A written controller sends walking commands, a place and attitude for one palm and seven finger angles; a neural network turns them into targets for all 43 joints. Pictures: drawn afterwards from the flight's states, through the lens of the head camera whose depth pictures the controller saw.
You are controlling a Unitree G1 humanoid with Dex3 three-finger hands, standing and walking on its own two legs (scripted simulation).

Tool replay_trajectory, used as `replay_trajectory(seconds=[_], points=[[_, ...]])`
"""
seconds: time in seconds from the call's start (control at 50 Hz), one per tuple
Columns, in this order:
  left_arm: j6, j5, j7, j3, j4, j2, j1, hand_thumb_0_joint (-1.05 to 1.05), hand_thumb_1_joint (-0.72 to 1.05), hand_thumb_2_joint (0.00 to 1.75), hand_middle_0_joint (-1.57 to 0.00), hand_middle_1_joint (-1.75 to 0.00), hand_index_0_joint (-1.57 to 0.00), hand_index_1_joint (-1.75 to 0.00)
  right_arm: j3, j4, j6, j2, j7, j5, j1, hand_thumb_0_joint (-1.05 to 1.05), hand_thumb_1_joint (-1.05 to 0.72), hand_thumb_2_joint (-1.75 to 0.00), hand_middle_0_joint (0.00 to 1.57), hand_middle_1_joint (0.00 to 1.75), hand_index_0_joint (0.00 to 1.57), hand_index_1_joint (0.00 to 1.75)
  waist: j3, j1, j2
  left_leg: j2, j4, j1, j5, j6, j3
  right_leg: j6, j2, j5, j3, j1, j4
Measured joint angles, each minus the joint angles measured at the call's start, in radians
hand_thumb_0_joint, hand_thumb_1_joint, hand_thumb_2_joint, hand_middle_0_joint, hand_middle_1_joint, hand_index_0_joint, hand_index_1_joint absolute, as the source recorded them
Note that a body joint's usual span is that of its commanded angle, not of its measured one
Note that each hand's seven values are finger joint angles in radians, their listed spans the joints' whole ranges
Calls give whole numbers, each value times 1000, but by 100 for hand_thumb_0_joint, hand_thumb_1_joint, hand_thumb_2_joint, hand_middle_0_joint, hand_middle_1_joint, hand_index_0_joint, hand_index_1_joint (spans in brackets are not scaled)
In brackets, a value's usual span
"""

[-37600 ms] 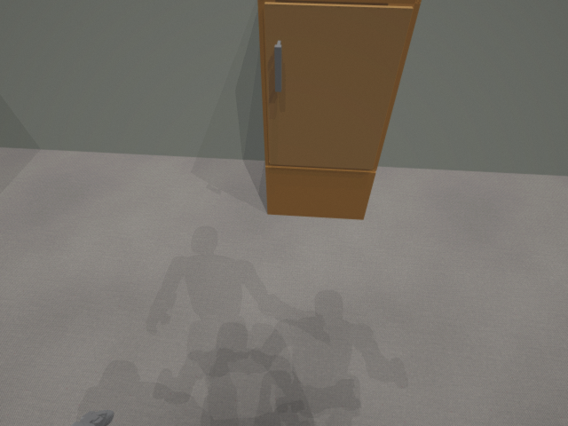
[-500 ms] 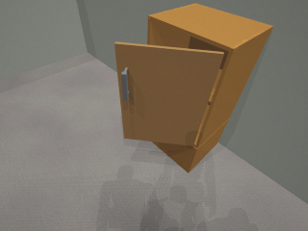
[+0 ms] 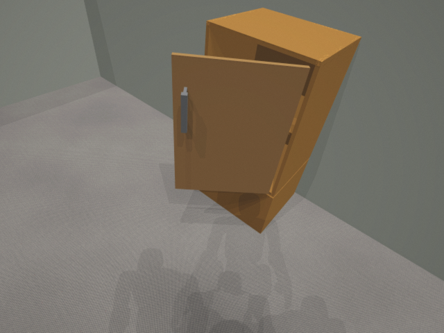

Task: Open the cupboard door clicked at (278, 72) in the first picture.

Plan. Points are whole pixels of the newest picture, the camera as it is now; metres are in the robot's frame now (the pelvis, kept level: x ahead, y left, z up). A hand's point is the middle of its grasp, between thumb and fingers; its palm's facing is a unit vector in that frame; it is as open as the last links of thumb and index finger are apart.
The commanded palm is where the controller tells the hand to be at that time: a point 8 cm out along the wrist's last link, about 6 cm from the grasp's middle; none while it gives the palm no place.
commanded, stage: come to a stop and stand still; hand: left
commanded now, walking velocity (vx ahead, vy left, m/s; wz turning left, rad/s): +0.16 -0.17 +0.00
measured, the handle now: (184, 110) +0.79 +0.13 -0.01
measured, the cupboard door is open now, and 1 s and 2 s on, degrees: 40 40 40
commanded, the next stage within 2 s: look again from close up in 0.82 s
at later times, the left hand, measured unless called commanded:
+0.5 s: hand out of the picture +0.02 +0.21 -0.15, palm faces -0.04 -0.99 -0.15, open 7.4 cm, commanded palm none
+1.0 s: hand out of the picture -0.08 +0.17 -0.17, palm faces +0.10 -0.98 -0.16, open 7.4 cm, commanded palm none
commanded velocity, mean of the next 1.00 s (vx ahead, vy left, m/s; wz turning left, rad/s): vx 0.08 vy -0.02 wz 0.00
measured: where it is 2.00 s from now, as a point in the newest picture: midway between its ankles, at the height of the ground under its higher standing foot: outside the picture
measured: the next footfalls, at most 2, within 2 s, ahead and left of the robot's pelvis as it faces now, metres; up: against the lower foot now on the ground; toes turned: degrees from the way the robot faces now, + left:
left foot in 0.06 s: +0.05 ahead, +0.13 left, +0.00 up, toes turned +3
right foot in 0.58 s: -0.02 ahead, -0.13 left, +0.00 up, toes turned -4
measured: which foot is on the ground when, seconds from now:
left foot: up 0.00-0.04, down 0.06-0.58, up 0.60-0.90, down 0.92-1.00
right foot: down 0.00-0.06, up 0.08-0.56, down 0.58-1.00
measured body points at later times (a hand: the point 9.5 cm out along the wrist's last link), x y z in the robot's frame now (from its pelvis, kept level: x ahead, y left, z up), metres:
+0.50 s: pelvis -0.07 +0.02 +0.02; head -0.06 +0.05 +0.47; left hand +0.02 +0.26 -0.14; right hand -0.15 -0.20 -0.13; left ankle +0.01 +0.13 -0.73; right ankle -0.04 -0.14 -0.68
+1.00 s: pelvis -0.05 +0.01 +0.01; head -0.03 +0.01 +0.45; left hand -0.08 +0.22 -0.16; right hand -0.01 -0.22 -0.15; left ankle -0.05 +0.11 -0.73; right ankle -0.06 -0.12 -0.73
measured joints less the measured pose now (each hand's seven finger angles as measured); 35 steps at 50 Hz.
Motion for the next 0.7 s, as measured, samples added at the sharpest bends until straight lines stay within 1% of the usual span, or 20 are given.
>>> replay_trajectory(seconds=[0.04,0.06,0.08,0.1,0.12,0.16,0.2,0.26,0.3,0.36,0.44,0.5,0.54,0.56,0.58,0.6,0.62,0.64,0.66,0.7], points=[[-8,4,-17,-4,-4,10,-18,0,91,89,-20,-30,-19,-30,6,-15,-31,-5,1,-4,33,1,-93,-90,20,30,20,30,8,3,-22,37,-264,140,-16,15,15,0,-26,-32,16,-42,56],[-10,2,-30,-7,-19,7,-29,0,91,89,-20,-30,-19,-30,11,-24,-48,-19,-2,-8,56,1,-93,-90,20,30,20,30,12,6,-4,56,-404,198,-39,24,0,-1,-25,-81,16,-86,116],[-11,0,-42,-7,-33,7,-50,0,91,89,-20,-30,-19,-30,14,-16,-59,-24,-10,-15,65,1,-92,-90,20,30,20,30,22,2,-1,50,-436,183,5,33,-5,2,-30,-134,30,-143,204],[-6,-1,-54,-3,-47,13,-73,1,91,89,-20,-30,-19,-30,19,2,-58,-19,-16,-20,66,1,-92,-90,20,30,20,30,37,6,-14,34,-417,161,40,43,4,4,-31,-158,64,-197,308],[0,1,-64,1,-60,21,-93,1,91,89,-20,-30,-19,-30,27,22,-52,-13,-19,-22,71,1,-92,-90,20,30,20,30,44,10,-23,26,-414,148,69,52,11,5,-21,-151,95,-249,413],[3,7,-75,8,-80,37,-129,1,91,89,-20,-30,-19,-30,40,61,-45,3,-21,-22,87,1,-92,-90,20,30,20,30,45,16,-28,20,-462,149,122,59,12,9,-1,-79,124,-333,584],[-9,6,-81,13,-96,49,-152,1,91,89,-20,-30,-19,-30,45,90,-48,17,-21,-20,102,1,-91,-90,20,30,20,30,38,18,-24,24,-539,165,177,60,8,20,11,-3,127,-383,678],[-20,4,-87,16,-106,60,-163,0,91,89,-20,-30,-19,-30,39,108,-62,26,-23,-16,120,1,-91,-90,20,30,20,30,21,8,-8,36,-640,191,229,59,4,35,15,59,123,-404,707],[-18,3,-89,17,-103,64,-165,0,91,90,-20,-30,-19,-30,33,108,-71,27,-23,-15,126,1,-91,-90,21,30,20,30,9,-4,1,42,-688,204,246,59,5,43,8,76,117,-400,683],[-12,4,-90,13,-94,66,-173,0,91,90,-20,-30,-19,-30,28,100,-83,25,-23,-16,131,1,-90,-90,21,30,20,30,3,-23,10,47,-742,218,276,59,9,52,-13,79,105,-381,609],[-7,-2,-88,5,-91,57,-194,0,91,90,-20,-30,-19,-30,27,92,-80,20,-13,-19,128,1,-90,-90,21,30,20,30,5,-39,16,48,-777,218,316,57,13,55,-42,28,81,-336,457],[-9,-9,-84,-2,-95,38,-206,0,91,90,-20,-30,-19,-30,23,93,-62,11,-3,-22,120,0,-90,-90,21,30,20,30,6,-44,27,49,-778,208,331,49,11,47,-46,-57,52,-261,305],[-18,-15,-78,-8,-99,21,-205,0,91,90,-20,-30,-19,-30,19,99,-48,2,1,-24,111,0,-90,-90,21,30,20,30,5,-40,37,49,-761,199,330,38,8,37,-34,-80,32,-175,172],[-26,-16,-74,-11,-100,15,-199,0,91,90,-20,-30,-19,-30,16,103,-41,0,2,-23,108,0,-90,-90,21,30,20,30,4,-34,34,44,-740,192,313,31,8,32,-29,-75,25,-119,90],[-36,-15,-68,-14,-104,14,-188,0,91,90,-20,-30,-19,-30,15,104,-35,2,2,-20,107,0,-90,-90,21,30,20,30,-2,-25,16,29,-695,173,266,24,15,21,-33,-90,29,-62,1],[-45,-12,-57,-17,-100,5,-183,0,91,90,-20,-30,-19,-30,15,106,-28,0,0,-14,98,0,-90,-90,21,30,20,30,0,-10,12,24,-622,142,172,17,19,18,-35,-20,38,-49,-43],[-47,-12,-44,-18,-90,-11,-178,0,92,90,-20,-30,-19,-30,14,107,-19,-9,0,-11,84,1,-90,-90,20,30,20,30,10,0,26,26,-538,111,91,16,7,18,-29,29,36,-50,-40],[-49,-13,-33,-19,-79,-20,-169,0,93,89,-20,-30,-20,-30,13,106,-10,-16,1,-11,71,1,-90,-90,20,30,20,30,14,7,39,26,-455,82,49,16,-2,18,-23,41,33,-48,-36],[-52,-14,-29,-22,-67,-25,-154,0,94,89,-20,-30,-20,-30,12,103,-4,-23,6,-11,60,1,-91,-90,20,30,20,30,13,12,47,24,-381,58,42,15,-5,19,-21,43,33,-41,-44],[-59,-16,-29,-29,-44,-33,-125,0,94,89,-20,-30,-20,-30,10,93,-5,-33,15,-10,40,1,-91,-90,20,30,20,30,14,16,54,25,-283,32,81,9,0,20,-17,49,35,-21,-77]])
